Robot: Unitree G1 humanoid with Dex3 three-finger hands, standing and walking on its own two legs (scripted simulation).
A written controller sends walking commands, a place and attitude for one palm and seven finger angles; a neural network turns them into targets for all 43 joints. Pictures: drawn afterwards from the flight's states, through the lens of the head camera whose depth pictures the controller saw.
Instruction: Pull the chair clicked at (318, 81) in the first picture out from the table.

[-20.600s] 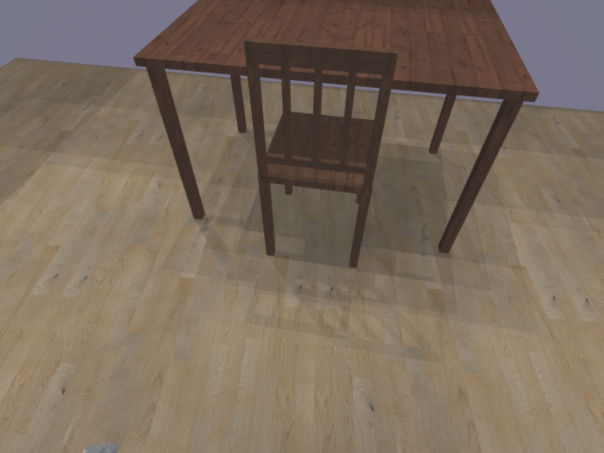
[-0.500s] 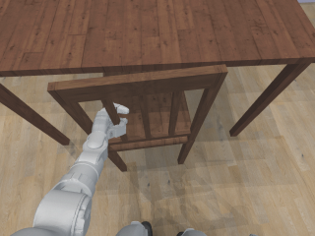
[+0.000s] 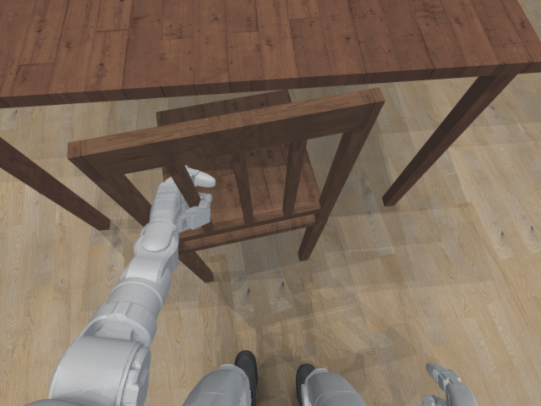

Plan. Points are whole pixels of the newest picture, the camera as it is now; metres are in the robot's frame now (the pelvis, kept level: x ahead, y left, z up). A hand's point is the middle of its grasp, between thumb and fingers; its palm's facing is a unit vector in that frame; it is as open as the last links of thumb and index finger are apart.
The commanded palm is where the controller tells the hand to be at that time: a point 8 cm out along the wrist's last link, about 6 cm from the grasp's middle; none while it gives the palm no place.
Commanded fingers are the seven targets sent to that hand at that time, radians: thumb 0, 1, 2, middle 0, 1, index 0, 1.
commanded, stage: step backward, pulling the chair out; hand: left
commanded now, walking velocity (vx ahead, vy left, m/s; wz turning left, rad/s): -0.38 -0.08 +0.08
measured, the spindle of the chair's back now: (244, 191) +0.44 +0.04 -0.09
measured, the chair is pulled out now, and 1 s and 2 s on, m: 0.06 0.18 0.33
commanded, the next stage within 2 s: none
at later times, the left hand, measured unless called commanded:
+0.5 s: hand (205, 249) +0.33 +0.10 -0.07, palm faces -0.07 -0.99 -0.13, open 5.1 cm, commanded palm +0.31 +0.15 -0.07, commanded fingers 0.00 0.90 0.90 -0.50 -1.45 -0.50 -1.45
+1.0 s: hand (189, 290) +0.27 +0.12 -0.07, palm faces -0.17 -0.97 -0.15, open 5.1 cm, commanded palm +0.25 +0.17 -0.07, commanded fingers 0.00 0.90 0.90 -0.50 -1.45 -0.50 -1.45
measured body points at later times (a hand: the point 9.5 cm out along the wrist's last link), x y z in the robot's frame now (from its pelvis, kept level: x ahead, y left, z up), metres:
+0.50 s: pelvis -0.07 +0.01 +0.00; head +0.10 -0.01 +0.41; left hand +0.33 +0.15 -0.06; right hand +0.06 -0.29 -0.15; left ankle -0.14 +0.15 -0.74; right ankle -0.02 -0.12 -0.73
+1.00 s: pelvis -0.13 +0.04 +0.00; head +0.02 +0.03 +0.42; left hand +0.28 +0.17 -0.06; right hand -0.03 -0.22 -0.14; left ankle -0.14 +0.15 -0.74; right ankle -0.08 -0.07 -0.73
